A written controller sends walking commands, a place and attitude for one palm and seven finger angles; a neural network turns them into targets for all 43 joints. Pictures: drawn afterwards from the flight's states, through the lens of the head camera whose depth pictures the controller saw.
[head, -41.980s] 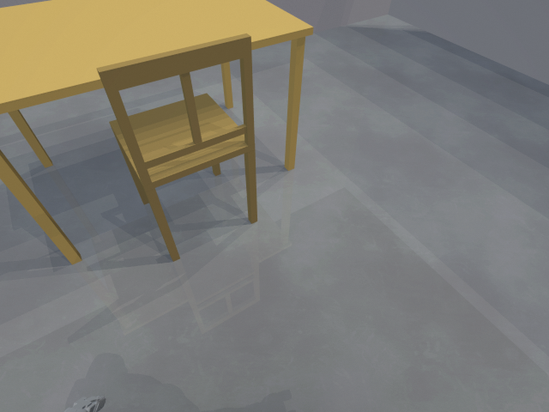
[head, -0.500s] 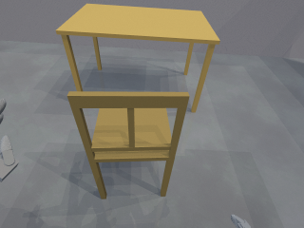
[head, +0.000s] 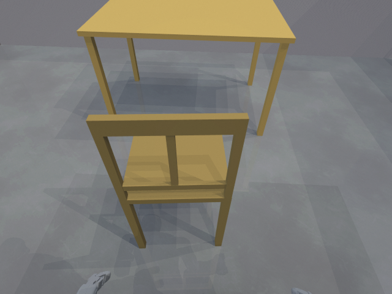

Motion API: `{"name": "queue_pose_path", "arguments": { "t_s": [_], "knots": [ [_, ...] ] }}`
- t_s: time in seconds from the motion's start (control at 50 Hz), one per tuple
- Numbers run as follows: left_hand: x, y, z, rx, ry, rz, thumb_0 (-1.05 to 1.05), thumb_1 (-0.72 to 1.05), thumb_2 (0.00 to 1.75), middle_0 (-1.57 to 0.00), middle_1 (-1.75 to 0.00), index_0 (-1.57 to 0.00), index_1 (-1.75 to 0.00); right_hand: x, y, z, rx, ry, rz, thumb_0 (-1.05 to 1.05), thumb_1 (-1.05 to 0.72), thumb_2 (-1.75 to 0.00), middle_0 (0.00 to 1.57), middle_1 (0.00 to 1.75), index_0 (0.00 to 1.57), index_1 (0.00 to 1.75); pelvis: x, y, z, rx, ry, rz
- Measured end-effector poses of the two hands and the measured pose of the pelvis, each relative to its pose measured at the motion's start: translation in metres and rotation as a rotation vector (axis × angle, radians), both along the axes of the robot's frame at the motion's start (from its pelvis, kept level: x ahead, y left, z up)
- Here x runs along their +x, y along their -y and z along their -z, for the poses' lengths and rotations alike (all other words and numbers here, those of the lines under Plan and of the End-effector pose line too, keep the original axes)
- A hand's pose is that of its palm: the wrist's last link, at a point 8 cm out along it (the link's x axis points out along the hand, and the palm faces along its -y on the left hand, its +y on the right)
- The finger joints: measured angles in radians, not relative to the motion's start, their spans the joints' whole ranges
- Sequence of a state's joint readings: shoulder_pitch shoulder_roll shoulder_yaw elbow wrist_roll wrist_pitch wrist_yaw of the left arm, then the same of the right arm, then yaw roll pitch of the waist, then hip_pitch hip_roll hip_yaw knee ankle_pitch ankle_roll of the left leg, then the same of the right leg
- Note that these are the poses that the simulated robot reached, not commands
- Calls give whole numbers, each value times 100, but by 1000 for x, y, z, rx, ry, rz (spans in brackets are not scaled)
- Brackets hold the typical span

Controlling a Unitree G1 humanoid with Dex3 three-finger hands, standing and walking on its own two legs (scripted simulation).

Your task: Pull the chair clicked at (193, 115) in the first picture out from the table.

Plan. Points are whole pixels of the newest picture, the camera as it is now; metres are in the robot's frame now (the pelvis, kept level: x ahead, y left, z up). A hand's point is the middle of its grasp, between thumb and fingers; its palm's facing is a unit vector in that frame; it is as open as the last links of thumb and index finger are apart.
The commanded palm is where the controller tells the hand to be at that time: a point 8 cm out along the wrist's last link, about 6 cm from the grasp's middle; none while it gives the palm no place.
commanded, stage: let the arm hang, fingers relaxed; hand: left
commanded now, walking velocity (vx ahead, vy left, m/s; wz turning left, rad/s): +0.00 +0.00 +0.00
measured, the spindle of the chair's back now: (172, 160) +0.52 +0.10 -0.09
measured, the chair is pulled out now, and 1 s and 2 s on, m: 0.66 0.66 0.66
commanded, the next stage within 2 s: look to check the result in 0.88 s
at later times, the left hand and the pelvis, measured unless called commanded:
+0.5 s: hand out of the picture -0.02 +0.17 -0.16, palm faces -0.02 -0.98 -0.21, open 7.3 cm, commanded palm none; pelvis +0.00 -0.01 +0.01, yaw -1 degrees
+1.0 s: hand out of the picture +0.00 +0.15 -0.16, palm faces -0.02 -0.99 -0.17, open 7.3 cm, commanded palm none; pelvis +0.01 -0.01 +0.01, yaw -2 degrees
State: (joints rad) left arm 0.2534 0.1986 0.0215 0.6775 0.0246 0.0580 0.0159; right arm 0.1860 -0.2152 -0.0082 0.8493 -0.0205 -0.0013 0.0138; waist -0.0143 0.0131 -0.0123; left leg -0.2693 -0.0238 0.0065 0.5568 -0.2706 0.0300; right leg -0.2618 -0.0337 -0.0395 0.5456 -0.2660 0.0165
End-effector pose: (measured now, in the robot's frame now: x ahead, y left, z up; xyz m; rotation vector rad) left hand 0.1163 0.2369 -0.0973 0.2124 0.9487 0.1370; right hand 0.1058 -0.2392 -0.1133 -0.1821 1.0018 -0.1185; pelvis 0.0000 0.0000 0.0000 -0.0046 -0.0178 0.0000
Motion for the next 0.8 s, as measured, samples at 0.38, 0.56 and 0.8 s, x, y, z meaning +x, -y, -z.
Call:
{"name": "queue_pose_path", "arguments": {
  "t_s": [0.38, 0.56, 0.8],
  "knots": [
    [-150, 3, 27, 2, -546, -87, 0, 94, 90, -20, -30, -20, -30, -141, -15, 23, 55, -466, 121, 1, -91, -90, 20, 30, 19, 30, 3, 7, -10, -5, 2, 21],
    [-123, 30, 34, -49, -475, -57, 1, 92, 90, -20, -30, -20, -30, -141, -28, 28, 90, -450, 135, 1, -91, -90, 20, 30, 19, 30, 4, 8, -10, -1, 6, 27],
    [-109, 36, 36, -56, -443, -51, 2, 93, 90, -20, -30, -20, -30, -131, -32, 28, 102, -414, 150, 1, -91, -90, 20, 30, 19, 30, 7, 11, -10, 0, 6, 34]
  ]
}}
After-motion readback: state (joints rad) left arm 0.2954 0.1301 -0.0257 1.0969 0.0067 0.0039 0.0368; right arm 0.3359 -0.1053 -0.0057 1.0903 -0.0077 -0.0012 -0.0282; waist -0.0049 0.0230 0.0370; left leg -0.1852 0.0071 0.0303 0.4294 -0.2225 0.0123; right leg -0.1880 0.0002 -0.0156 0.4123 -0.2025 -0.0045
